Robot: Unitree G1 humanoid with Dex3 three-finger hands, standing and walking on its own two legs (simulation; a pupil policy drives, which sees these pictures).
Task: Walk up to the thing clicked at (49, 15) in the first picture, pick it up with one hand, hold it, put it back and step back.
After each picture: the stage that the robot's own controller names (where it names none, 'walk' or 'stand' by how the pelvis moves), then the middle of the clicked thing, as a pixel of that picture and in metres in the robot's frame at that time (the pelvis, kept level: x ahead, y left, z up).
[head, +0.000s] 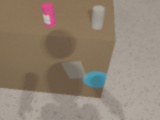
stand; (48, 15) +0.81 +0.21 -0.03
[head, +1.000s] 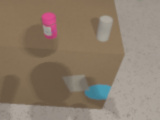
walk; (49, 26) +0.69 +0.18 -0.02
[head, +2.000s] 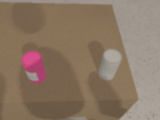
stand; (34, 68) +0.39 +0.20 -0.01
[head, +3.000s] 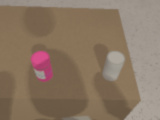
stand; (42, 67) +0.42 +0.18 -0.02
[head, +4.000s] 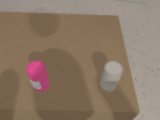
stand; (38, 76) +0.38 +0.18 -0.03
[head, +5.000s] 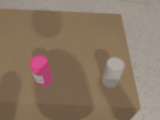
stand; (41, 71) +0.41 +0.18 -0.03
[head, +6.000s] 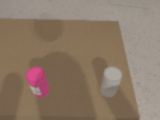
stand; (38, 82) +0.37 +0.19 -0.03
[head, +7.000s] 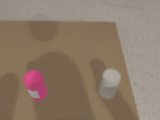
stand; (36, 86) +0.36 +0.20 -0.03
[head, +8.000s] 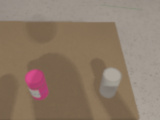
stand; (37, 85) +0.36 +0.19 -0.03
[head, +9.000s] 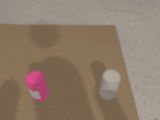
rise first; (37, 86) +0.36 +0.21 -0.03
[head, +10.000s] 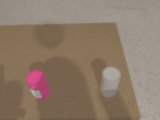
go down; (38, 85) +0.36 +0.21 -0.03
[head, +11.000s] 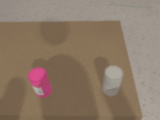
go down; (40, 83) +0.37 +0.21 -0.03
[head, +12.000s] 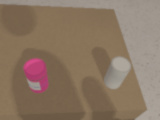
go down; (37, 76) +0.36 +0.17 +0.01
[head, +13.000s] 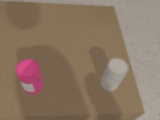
approach; (30, 77) +0.35 +0.18 +0.01
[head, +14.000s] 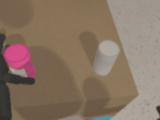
close; (21, 64) +0.39 +0.19 +0.04
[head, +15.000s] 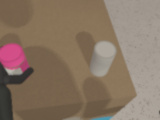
lift; (16, 63) +0.39 +0.20 +0.04
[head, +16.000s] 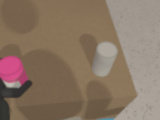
lift; (14, 76) +0.35 +0.21 +0.04
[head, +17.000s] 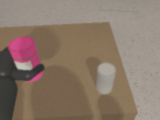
lift; (27, 60) +0.34 +0.17 +0.17
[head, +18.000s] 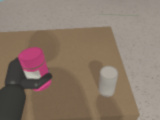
hold; (36, 69) +0.32 +0.16 +0.14
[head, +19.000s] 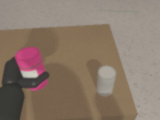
hold; (32, 69) +0.33 +0.17 +0.13
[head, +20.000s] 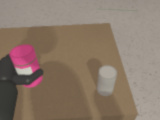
crouch; (27, 66) +0.34 +0.18 +0.13
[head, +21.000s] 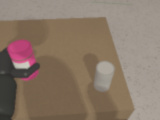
lower; (24, 60) +0.38 +0.20 +0.10
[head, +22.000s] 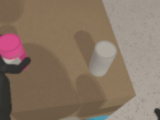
lower; (14, 54) +0.42 +0.20 +0.04
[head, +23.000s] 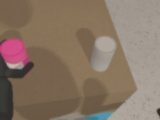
lower; (17, 59) +0.41 +0.20 +0.04
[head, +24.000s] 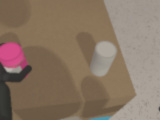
lower; (15, 62) +0.39 +0.20 +0.04
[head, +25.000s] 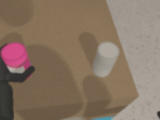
lower; (18, 62) +0.39 +0.20 +0.04
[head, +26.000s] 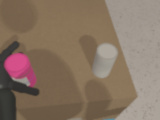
withdraw; (22, 72) +0.36 +0.19 +0.03
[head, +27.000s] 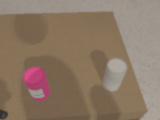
sink last; (37, 84) +0.34 +0.17 +0.01
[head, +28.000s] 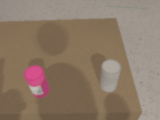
stand; (37, 82) +0.36 +0.20 +0.01
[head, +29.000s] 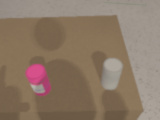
stand; (39, 80) +0.36 +0.19 +0.00
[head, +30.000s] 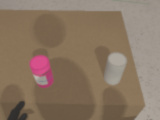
stand; (42, 72) +0.39 +0.19 +0.01
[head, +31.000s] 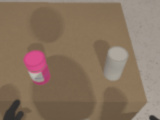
stand; (38, 68) +0.38 +0.19 +0.03
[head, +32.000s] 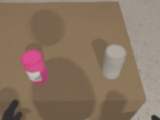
stand; (35, 68) +0.38 +0.19 +0.04
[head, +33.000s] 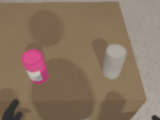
stand; (36, 67) +0.38 +0.19 +0.04
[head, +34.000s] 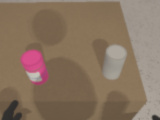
stand; (35, 68) +0.38 +0.20 +0.04
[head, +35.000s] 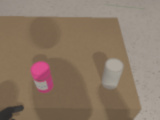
stand; (42, 77) +0.38 +0.18 -0.01
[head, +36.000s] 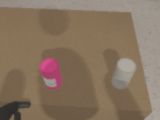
stand; (51, 74) +0.38 +0.15 -0.02
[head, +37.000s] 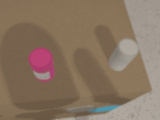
walk; (43, 66) +0.36 +0.14 -0.01
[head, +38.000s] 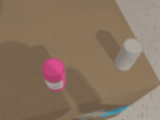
walk; (55, 76) +0.34 +0.11 +0.00
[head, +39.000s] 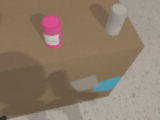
walk; (52, 32) +0.51 +0.14 +0.00
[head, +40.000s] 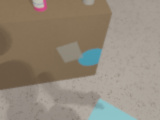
walk; out of the picture +0.79 +0.25 +0.00
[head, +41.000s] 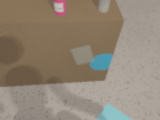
stand; (59, 3) +0.87 +0.18 -0.02
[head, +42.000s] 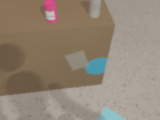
stand; (50, 11) +0.85 +0.21 -0.04
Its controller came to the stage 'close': yes
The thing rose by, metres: 0.22
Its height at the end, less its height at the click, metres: +0.00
